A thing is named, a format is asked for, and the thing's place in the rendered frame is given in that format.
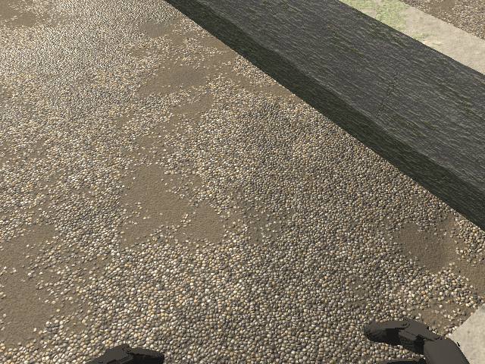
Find right robot hand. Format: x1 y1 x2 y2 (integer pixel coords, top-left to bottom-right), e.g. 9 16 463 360
364 317 470 364

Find left robot hand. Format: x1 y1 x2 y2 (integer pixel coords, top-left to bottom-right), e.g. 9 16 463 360
85 344 164 364

